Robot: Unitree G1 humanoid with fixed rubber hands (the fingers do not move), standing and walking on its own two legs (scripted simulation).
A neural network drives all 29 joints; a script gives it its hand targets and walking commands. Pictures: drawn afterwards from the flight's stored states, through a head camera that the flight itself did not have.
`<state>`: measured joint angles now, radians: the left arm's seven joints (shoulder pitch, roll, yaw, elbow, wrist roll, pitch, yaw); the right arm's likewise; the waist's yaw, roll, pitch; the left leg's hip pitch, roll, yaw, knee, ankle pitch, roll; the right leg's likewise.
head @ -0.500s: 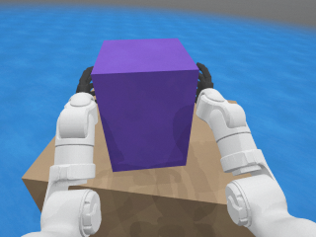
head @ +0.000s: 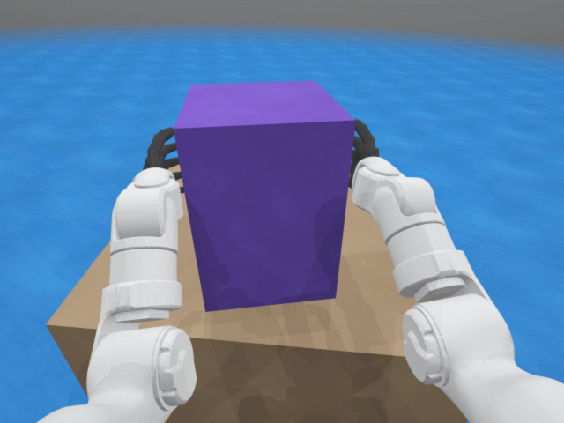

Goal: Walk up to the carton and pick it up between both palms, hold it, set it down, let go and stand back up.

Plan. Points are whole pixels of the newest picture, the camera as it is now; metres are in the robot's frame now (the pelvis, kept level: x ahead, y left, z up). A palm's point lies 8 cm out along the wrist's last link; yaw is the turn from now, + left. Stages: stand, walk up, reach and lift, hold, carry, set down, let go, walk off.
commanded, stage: hold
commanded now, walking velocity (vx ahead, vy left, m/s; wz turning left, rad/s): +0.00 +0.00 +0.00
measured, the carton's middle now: (262, 190) +0.38 +0.01 +0.21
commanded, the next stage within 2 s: set down in 0.94 s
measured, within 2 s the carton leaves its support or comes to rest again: neither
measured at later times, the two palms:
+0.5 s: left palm (155, 180) +0.37 +0.15 +0.24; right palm (355, 171) +0.37 -0.13 +0.24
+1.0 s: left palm (152, 182) +0.37 +0.16 +0.23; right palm (353, 164) +0.37 -0.12 +0.25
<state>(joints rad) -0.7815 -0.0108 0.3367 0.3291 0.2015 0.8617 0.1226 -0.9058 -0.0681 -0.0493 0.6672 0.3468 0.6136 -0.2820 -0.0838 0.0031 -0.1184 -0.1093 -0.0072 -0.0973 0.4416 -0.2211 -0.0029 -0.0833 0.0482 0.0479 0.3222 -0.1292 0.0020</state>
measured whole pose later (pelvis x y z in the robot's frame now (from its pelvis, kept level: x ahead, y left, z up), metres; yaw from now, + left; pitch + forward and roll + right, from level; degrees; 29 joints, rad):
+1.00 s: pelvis +0.02 +0.01 +0.00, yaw +1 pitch -6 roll -3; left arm -0.69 0.00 0.26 0.19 0.17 0.87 0.12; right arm -0.82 -0.07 -0.03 0.49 0.41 0.64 -0.33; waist -0.11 -0.01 -0.11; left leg -0.10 -0.01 -0.12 0.48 -0.26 0.01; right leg -0.05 0.05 0.03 0.31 -0.15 0.01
